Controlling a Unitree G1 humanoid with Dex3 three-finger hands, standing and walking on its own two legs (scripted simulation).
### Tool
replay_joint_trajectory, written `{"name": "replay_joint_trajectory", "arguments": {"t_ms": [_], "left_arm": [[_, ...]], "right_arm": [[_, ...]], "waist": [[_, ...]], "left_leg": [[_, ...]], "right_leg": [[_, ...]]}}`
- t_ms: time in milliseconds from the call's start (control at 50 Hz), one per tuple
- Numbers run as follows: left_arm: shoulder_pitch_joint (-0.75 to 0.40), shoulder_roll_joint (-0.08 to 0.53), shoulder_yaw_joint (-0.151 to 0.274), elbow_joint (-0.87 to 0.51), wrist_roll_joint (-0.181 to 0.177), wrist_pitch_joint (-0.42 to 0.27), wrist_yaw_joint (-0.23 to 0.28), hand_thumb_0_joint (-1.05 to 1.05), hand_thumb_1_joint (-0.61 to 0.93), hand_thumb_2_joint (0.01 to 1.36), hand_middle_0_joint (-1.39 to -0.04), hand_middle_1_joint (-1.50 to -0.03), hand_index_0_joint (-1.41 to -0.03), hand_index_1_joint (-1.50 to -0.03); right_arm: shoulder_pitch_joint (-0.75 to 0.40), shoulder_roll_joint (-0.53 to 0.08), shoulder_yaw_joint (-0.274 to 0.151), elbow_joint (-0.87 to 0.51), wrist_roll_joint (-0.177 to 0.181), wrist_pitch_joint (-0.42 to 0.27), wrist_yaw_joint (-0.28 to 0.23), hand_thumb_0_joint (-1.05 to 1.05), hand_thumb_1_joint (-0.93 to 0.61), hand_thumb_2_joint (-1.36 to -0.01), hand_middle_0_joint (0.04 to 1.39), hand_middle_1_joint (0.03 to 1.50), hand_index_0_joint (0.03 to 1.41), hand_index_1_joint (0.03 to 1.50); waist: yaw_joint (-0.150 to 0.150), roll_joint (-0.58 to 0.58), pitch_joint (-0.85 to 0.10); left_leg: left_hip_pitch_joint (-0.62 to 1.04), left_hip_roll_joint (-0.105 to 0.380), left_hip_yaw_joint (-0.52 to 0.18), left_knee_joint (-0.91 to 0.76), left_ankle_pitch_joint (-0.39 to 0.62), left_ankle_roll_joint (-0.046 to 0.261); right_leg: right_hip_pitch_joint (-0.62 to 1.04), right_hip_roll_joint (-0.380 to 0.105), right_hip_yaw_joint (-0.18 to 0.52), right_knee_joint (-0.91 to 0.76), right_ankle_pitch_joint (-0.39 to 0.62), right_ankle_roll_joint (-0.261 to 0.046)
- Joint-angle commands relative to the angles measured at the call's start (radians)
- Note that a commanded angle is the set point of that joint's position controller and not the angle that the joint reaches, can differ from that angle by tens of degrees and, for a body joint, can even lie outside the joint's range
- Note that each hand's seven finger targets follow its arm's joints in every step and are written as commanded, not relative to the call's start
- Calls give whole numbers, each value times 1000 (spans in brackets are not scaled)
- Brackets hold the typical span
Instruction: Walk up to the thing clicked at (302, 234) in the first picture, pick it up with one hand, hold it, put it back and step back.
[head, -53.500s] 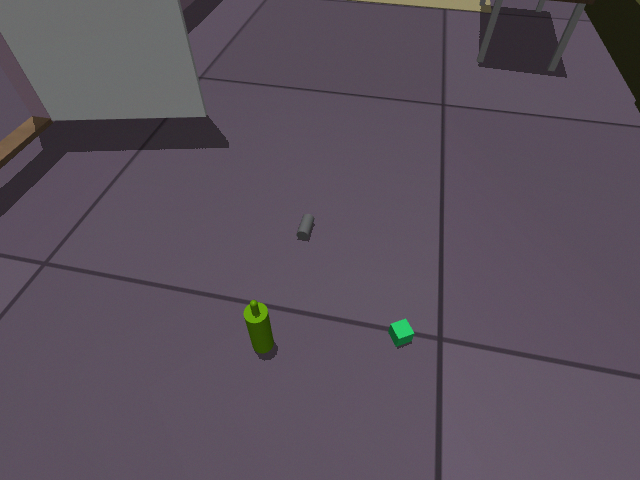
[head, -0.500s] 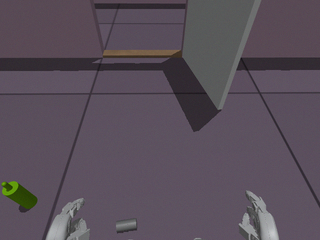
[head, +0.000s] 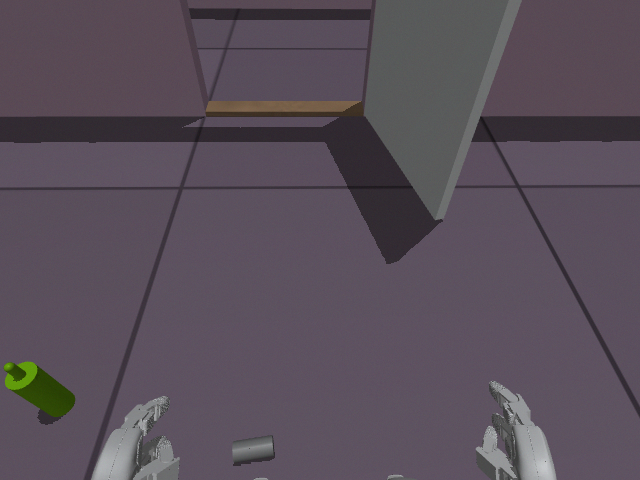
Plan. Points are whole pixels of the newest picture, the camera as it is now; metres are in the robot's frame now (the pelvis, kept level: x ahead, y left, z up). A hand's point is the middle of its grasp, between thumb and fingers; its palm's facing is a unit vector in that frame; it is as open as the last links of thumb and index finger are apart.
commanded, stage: stand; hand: left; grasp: from above
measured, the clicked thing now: (253, 448) +0.34 +0.17 -0.69
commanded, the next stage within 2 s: none
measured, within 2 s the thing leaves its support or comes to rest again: neither
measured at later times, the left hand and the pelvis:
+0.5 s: hand out of the picture +0.06 +0.24 -0.11, palm faces +0.04 -0.94 -0.34, open 7.4 cm; pelvis +0.00 +0.00 +0.04, yaw +1 degrees
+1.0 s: hand out of the picture +0.05 +0.24 -0.09, palm faces +0.04 -0.94 -0.35, open 7.4 cm; pelvis +0.00 +0.00 +0.07, yaw +1 degrees
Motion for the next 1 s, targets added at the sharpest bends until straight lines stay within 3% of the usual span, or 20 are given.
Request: {"name": "replay_joint_trajectory", "arguments": {"t_ms": [0, 20, 40, 60, 80, 120, 180, 220, 300, 420, 500, 580, 660, 980], "left_arm": [[-21, 102, 61, -205, 4, -47, 12, 0, 900, 899, -199, -297, -199, -297], [-306, 185, 64, 146, 113, -269, 50, 0, 900, 899, -199, -298, -199, -297], [-204, 202, 79, 338, 123, -336, 44, 0, 899, 900, -200, -300, -200, -300], [-194, 210, 76, 386, 128, -368, 36, 0, 899, 900, -200, -300, -200, -300], [-222, 212, 70, 417, 129, -386, 29, 0, 899, 900, -200, -300, -200, -300], [-263, 220, 61, 496, 122, -416, 22, 0, 899, 900, -200, -300, -200, -300], [-265, 208, 67, 608, 107, -424, 17, 0, 899, 900, -200, -300, -200, -300], [-298, 202, 63, 689, 109, -438, 19, 0, 899, 900, -200, -300, -200, -300], [-299, 204, 65, 811, 105, -469, 18, 0, 899, 900, -200, -300, -200, -300], [-297, 228, 66, 959, 92, -486, 25, 0, 899, 900, -200, -300, -200, -300], [-286, 223, 58, 1043, 84, -478, 28, 0, 899, 900, -200, -300, -200, -300], [-284, 227, 52, 1111, 87, -475, 26, 0, 899, 900, -200, -300, -200, -300], [-312, 238, 50, 1153, 85, -479, 27, 0, 899, 900, -200, -300, -200, -300], [-366, 259, 39, 1239, 80, -483, 17, 0, 899, 900, -200, -300, -200, -300]], "right_arm": [[-84, -131, -49, -168, 0, -57, -17, 0, -899, -900, 200, 300, 200, 300], [-127, -253, -94, 90, -123, 63, 43, 0, -900, -900, 200, 300, 200, 300], [-134, -271, -107, 100, -125, 108, 76, 0, -900, -900, 200, 300, 200, 300], [-140, -268, -106, 88, -128, 131, 97, 0, -900, -900, 200, 300, 200, 300], [-121, -261, -104, 81, -126, 146, 111, 0, -900, -900, 200, 300, 200, 300], [-124, -226, -93, 118, -80, 156, 147, 0, -900, -900, 200, 300, 200, 300], [-151, -243, -110, 150, -58, 170, 165, 0, -900, -900, 200, 300, 200, 300], [-146, -237, -112, 190, -62, 183, 172, 0, -900, -900, 200, 300, 200, 300], [-146, -247, -119, 239, -65, 197, 167, 0, -900, -900, 200, 300, 200, 300], [-117, -251, -119, 321, -52, 217, 155, 0, -900, -900, 200, 300, 200, 300], [-123, -259, -111, 364, -46, 223, 148, 0, -900, -900, 200, 300, 200, 300], [-137, -266, -103, 400, -40, 229, 145, 0, -900, -900, 200, 300, 200, 300], [-131, -262, -97, 430, -35, 231, 144, 0, -900, -900, 200, 300, 200, 300], [-167, -274, -85, 500, -31, 232, 154, 0, -900, -900, 200, 300, 200, 300]], "waist": [[5, 15, -56], [69, -50, 159], [78, -86, 73], [65, -113, 60], [44, -61, 74], [58, -19, 50], [81, -43, 66], [70, -31, 97], [67, -15, 100], [53, -39, 121], [58, -6, 157], [63, -3, 190], [55, -34, 187], [54, -40, 213]], "left_leg": [[69, -41, 33, -200, 117, 36], [103, -2, -16, -268, 330, 82], [159, -7, 19, -262, 317, 97], [199, -19, 24, -252, 287, 101], [208, -24, 6, -277, 261, 94], [259, -29, 7, -320, 211, 97], [291, -13, -12, -354, 185, 92], [283, -5, -30, -408, 104, 93], [339, 11, -42, -437, 213, 93], [425, 11, -28, -459, 326, 84], [426, 31, -52, -551, 324, 79], [439, 36, -58, -617, 264, 68], [489, 38, -44, -639, 321, 62], [530, 48, -33, -719, 319, 45]], "right_leg": [[51, 43, -30, -160, 84, -30], [235, -26, 28, -163, 110, -69], [263, -43, 101, -206, 103, -97], [239, -56, 131, -227, 85, -112], [207, -36, 120, -228, 71, -110], [282, -53, 100, -224, 101, -90], [268, -52, 90, -270, 70, -74], [284, -51, 85, -294, 43, -66], [343, -51, 74, -328, 154, -56], [396, -78, 91, -408, 278, -67], [453, -65, 74, -449, 277, -56], [494, -69, 71, -517, 256, -48], [521, -83, 80, -562, 281, -46], [556, -90, 79, -651, 259, -35]]}}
